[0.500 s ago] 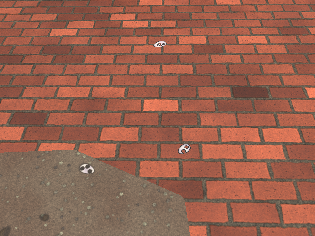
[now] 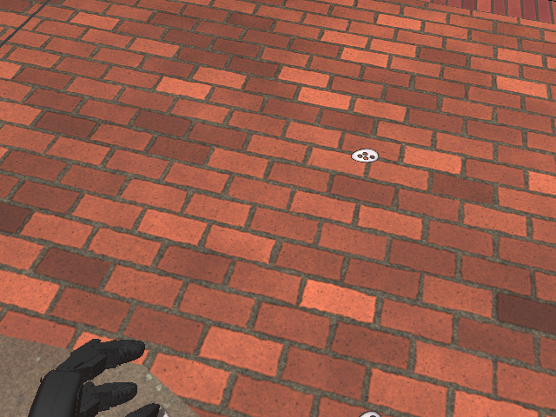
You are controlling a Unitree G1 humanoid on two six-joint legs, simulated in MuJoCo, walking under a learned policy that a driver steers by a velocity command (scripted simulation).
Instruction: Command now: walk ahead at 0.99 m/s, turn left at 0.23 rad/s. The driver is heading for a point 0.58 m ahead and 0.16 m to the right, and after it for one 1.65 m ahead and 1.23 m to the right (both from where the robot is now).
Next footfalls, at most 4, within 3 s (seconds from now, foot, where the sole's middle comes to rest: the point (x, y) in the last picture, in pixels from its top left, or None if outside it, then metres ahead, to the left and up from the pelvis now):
0.08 right None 0.28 -0.15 -0.77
0.50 left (236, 325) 0.71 0.03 -0.77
0.90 right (353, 310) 0.73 -0.28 -0.77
1.30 left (298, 258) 0.90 -0.16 -0.77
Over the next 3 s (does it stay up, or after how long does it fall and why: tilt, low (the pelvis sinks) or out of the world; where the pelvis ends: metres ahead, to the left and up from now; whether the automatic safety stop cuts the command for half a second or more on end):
stays up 1.39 -0.55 -0.02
